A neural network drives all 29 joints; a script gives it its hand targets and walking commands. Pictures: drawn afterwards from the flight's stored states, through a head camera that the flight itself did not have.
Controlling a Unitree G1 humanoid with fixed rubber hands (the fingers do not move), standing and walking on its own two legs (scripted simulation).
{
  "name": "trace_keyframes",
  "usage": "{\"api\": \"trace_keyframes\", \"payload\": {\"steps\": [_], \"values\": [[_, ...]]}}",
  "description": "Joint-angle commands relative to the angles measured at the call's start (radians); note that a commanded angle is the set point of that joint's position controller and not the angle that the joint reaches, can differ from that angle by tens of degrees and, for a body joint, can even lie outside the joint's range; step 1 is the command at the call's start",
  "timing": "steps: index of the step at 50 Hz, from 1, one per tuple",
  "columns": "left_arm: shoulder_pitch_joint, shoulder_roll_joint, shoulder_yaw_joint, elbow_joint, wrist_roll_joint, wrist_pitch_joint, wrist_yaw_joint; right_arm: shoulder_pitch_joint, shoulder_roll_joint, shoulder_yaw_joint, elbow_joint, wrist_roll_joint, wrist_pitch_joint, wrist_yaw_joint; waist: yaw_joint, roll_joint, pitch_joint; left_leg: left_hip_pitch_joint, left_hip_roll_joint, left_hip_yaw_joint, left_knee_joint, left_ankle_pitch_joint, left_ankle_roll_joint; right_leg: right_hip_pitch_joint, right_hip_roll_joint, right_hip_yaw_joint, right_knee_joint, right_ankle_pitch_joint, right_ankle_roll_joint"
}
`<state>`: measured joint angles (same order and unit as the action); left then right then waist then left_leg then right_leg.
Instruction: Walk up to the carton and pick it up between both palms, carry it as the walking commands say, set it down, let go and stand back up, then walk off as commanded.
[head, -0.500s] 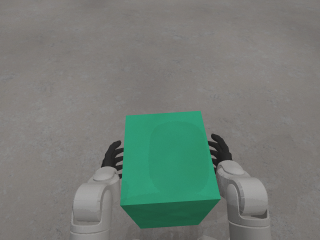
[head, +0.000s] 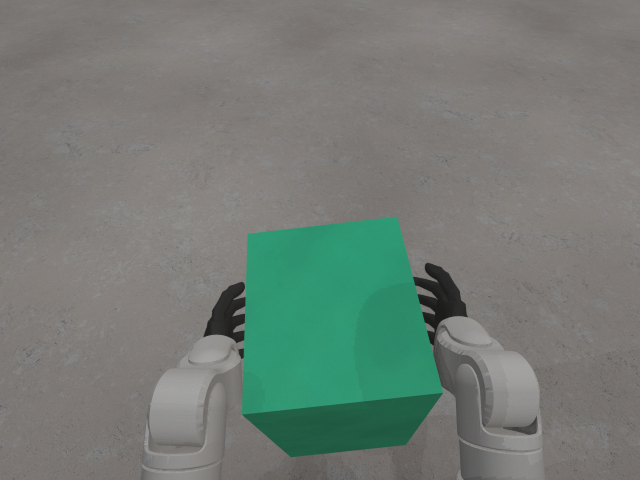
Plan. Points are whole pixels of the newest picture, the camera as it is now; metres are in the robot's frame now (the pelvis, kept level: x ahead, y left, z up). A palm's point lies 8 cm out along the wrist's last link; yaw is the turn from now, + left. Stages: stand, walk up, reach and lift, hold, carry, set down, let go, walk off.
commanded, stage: carry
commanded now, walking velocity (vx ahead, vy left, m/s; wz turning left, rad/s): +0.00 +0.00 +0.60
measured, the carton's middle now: (336, 353) +0.27 -0.02 +0.03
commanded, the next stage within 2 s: none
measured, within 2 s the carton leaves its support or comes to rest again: neither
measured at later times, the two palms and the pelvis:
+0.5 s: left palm (147, 428) +0.17 +0.18 +0.09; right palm (391, 357) +0.24 -0.07 +0.09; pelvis -0.05 +0.00 +0.01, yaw +17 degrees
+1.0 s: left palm out of the picture +0.03 +0.29 +0.08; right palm (247, 417) +0.18 +0.08 +0.07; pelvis -0.11 +0.03 +0.00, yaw +32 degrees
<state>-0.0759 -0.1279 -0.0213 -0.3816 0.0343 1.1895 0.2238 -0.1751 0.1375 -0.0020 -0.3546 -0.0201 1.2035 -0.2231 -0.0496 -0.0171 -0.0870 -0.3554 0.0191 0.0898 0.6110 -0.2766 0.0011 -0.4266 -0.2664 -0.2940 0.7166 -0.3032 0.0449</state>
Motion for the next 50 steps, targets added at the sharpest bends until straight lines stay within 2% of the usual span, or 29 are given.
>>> {"api": "trace_keyframes", "payload": {"steps": [1,3,4,7,11,13,14,15,16,18,19,21,27,29,31,32,33,34,35,36,38,40,41,44,45,47,48,49,50], "values": [[-0.506,-0.931,-0.543,-0.214,-0.287,-0.055,-0.145,-0.248,0.968,0.509,-0.048,0.244,-0.039,0.175,0.034,0.235,-0.22,0.244,0.301,-0.391,-0.143,0.589,0.155,-0.205,0.096,0.166,0.258,-0.303,0.082],[-0.605,-0.996,-0.584,-0.264,-0.356,-0.067,-0.168,-0.282,1.001,0.486,-0.089,0.237,-0.062,0.18,0.036,0.162,-0.223,0.225,0.233,-0.333,-0.136,0.577,0.125,-0.21,0.13,0.167,0.34,-0.239,0.069],[-0.593,-1.016,-0.592,-0.242,-0.363,-0.072,-0.171,-0.323,1.011,0.486,-0.1,0.25,-0.079,0.18,0.038,0.235,-0.267,0.251,0.21,-0.26,-0.114,0.559,0.126,-0.195,0.127,0.178,0.286,-0.197,0.067],[-0.62,-1.042,-0.626,-0.276,-0.399,-0.081,-0.179,-0.293,0.964,0.458,-0.146,0.216,-0.097,0.175,0.03,0.228,-0.274,0.195,0.199,-0.287,-0.157,0.339,0.119,-0.161,0.165,0.176,0.269,-0.194,0.064],[-0.578,-1.036,-0.617,-0.283,-0.421,-0.092,-0.176,-0.269,0.958,0.464,-0.167,0.201,-0.106,0.159,0.023,0.179,-0.343,0.198,0.195,-0.351,-0.173,0.282,0.135,-0.041,0.221,0.174,0.123,-0.149,0.039],[-0.531,-1.016,-0.548,-0.255,-0.387,-0.096,-0.182,-0.353,0.993,0.543,-0.202,0.238,-0.103,0.146,0.053,0.019,-0.402,0.027,0.122,-0.256,-0.029,0.266,0.086,0.288,0.168,0.23,-0.255,-0.006,0.008],[-0.538,-1.007,-0.527,-0.252,-0.377,-0.095,-0.184,-0.339,0.993,0.542,-0.204,0.236,-0.096,0.15,0.063,-0.178,-0.353,-0.194,-0.011,-0.162,0.11,0.011,0.039,0.429,0.031,0.427,-0.388,-0.02,-0.063],[-0.487,-0.996,-0.508,-0.213,-0.358,-0.094,-0.186,-0.36,0.976,0.552,-0.232,0.241,-0.098,0.148,0.053,-0.368,-0.34,-0.314,-0.092,-0.071,0.355,-0.274,-0.001,0.476,-0.185,0.593,-0.383,0.273,-0.165],[-0.497,-0.988,-0.51,-0.232,-0.353,-0.097,-0.185,-0.362,0.972,0.57,-0.221,0.243,-0.089,0.152,0.05,-0.296,-0.327,-0.356,-0.022,-0.072,0.496,-0.355,-0.013,0.456,-0.252,0.55,-0.341,0.408,-0.201],[-0.458,-0.984,-0.453,-0.21,-0.305,-0.104,-0.175,-0.417,0.993,0.606,-0.223,0.3,-0.085,0.169,0.061,-0.139,-0.287,-0.312,0.014,-0.07,0.562,-0.269,-0.021,0.37,-0.197,0.443,-0.328,0.452,-0.212],[-0.406,-1.01,-0.457,-0.185,-0.283,-0.107,-0.166,-0.405,0.995,0.622,-0.259,0.32,-0.083,0.177,0.052,-0.126,-0.309,-0.28,0.031,-0.059,0.491,-0.242,-0.035,0.385,-0.147,0.379,-0.286,0.486,-0.173],[-0.409,-0.99,-0.431,-0.222,-0.258,-0.119,-0.16,-0.436,1.004,0.648,-0.264,0.354,-0.086,0.19,0.048,-0.15,-0.295,-0.288,0.029,-0.035,0.466,-0.171,-0.039,0.395,-0.104,0.248,-0.255,0.499,-0.154],[-0.407,-0.913,-0.441,-0.242,-0.232,-0.088,-0.13,-0.296,0.984,0.595,-0.138,0.327,-0.039,0.188,0.063,-0.148,-0.309,-0.142,-0.006,0.059,0.212,-0.124,-0.043,0.361,-0.146,0.173,-0.193,0.438,-0.129],[-0.365,-0.916,-0.435,-0.188,-0.228,-0.077,-0.138,-0.353,0.953,0.604,-0.19,0.325,-0.041,0.178,0.061,-0.286,-0.275,-0.131,0.009,0.049,0.092,-0.12,-0.032,0.39,-0.137,0.152,-0.173,0.483,-0.097],[-0.405,-0.943,-0.45,-0.188,-0.248,-0.068,-0.134,-0.344,0.97,0.581,-0.168,0.313,-0.035,0.177,0.04,-0.075,-0.335,0.048,0.025,0.029,-0.167,0.047,-0.016,0.323,-0.108,0.111,-0.041,0.437,-0.048],[-0.38,-0.922,-0.455,-0.163,-0.246,-0.062,-0.133,-0.278,0.93,0.543,-0.156,0.284,-0.034,0.173,0.026,0.036,-0.323,0.21,0.131,-0.127,-0.233,0.278,0.004,0.144,-0.085,0.103,0.072,0.249,-0.005],[-0.408,-0.966,-0.49,-0.182,-0.263,-0.059,-0.14,-0.306,0.93,0.535,-0.155,0.275,-0.047,0.173,0.037,0.351,-0.32,0.354,0.36,-0.433,-0.158,0.804,0.094,-0.117,0.051,0.061,0.228,-0.251,0.067],[-0.418,-0.929,-0.475,-0.156,-0.253,-0.055,-0.144,-0.285,0.947,0.533,-0.08,0.264,-0.037,0.171,0.041,0.245,-0.26,0.373,0.342,-0.447,-0.08,0.964,0.167,-0.197,0.111,0.145,0.267,-0.384,0.076],[-0.502,-0.961,-0.539,-0.197,-0.292,-0.052,-0.151,-0.247,0.947,0.494,-0.085,0.238,-0.041,0.173,0.035,0.298,-0.245,0.369,0.317,-0.385,-0.064,0.972,0.163,-0.247,0.119,0.163,0.335,-0.362,0.072],[-0.545,-1.001,-0.561,-0.218,-0.319,-0.064,-0.158,-0.265,0.975,0.487,-0.104,0.232,-0.049,0.177,0.035,0.22,-0.254,0.335,0.282,-0.315,-0.078,0.792,0.136,-0.238,0.131,0.161,0.382,-0.317,0.067],[-0.564,-1.067,-0.586,-0.232,-0.364,-0.083,-0.171,-0.324,1.006,0.485,-0.158,0.253,-0.085,0.182,0.044,0.218,-0.28,0.347,0.229,-0.256,-0.069,0.765,0.124,-0.235,0.142,0.187,0.371,-0.242,0.056],[-0.676,-1.076,-0.632,-0.302,-0.406,-0.099,-0.172,-0.307,1.008,0.446,-0.139,0.229,-0.101,0.182,0.037,0.238,-0.304,0.344,0.222,-0.286,-0.094,0.679,0.13,-0.218,0.158,0.202,0.341,-0.228,0.051],[-0.641,-1.075,-0.622,-0.277,-0.411,-0.103,-0.175,-0.316,1.004,0.459,-0.165,0.224,-0.106,0.171,0.037,0.168,-0.333,0.343,0.239,-0.297,-0.086,0.696,0.15,-0.181,0.185,0.186,0.305,-0.217,0.058],[-0.592,-1.046,-0.596,-0.301,-0.419,-0.113,-0.177,-0.312,0.969,0.471,-0.225,0.219,-0.121,0.159,0.037,0.224,-0.378,0.293,0.222,-0.298,-0.097,0.62,0.139,-0.057,0.18,0.22,0.149,-0.169,0.041],[-0.564,-1.013,-0.598,-0.302,-0.407,-0.114,-0.181,-0.26,0.946,0.469,-0.207,0.209,-0.121,0.162,0.029,0.187,-0.392,0.317,0.224,-0.358,-0.107,0.581,0.138,-0.036,0.211,0.204,0.075,-0.167,0.041],[-0.482,-1.014,-0.56,-0.234,-0.388,-0.106,-0.185,-0.255,0.928,0.502,-0.222,0.199,-0.112,0.151,0.036,0.104,-0.394,0.193,0.193,-0.333,-0.14,0.326,0.107,0.121,0.215,0.187,-0.106,-0.122,0.018],[-0.492,-1.008,-0.549,-0.233,-0.378,-0.106,-0.184,-0.309,0.925,0.523,-0.259,0.219,-0.115,0.15,0.044,0.085,-0.409,0.159,0.172,-0.308,-0.097,0.382,0.089,0.235,0.206,0.182,-0.222,-0.024,0.014],[-0.519,-1.018,-0.552,-0.249,-0.373,-0.102,-0.187,-0.312,0.94,0.523,-0.25,0.218,-0.109,0.148,0.06,-0.014,-0.425,-0.062,0.097,-0.251,0.007,0.236,0.045,0.458,0.11,0.307,-0.293,0.053,-0.03],[-0.474,-0.984,-0.512,-0.192,-0.347,-0.09,-0.189,-0.325,0.959,0.542,-0.236,0.219,-0.095,0.144,0.058,-0.3,-0.349,-0.258,-0.053,-0.108,0.217,-0.158,-0.009,0.53,-0.132,0.543,-0.38,0.249,-0.115]]}}
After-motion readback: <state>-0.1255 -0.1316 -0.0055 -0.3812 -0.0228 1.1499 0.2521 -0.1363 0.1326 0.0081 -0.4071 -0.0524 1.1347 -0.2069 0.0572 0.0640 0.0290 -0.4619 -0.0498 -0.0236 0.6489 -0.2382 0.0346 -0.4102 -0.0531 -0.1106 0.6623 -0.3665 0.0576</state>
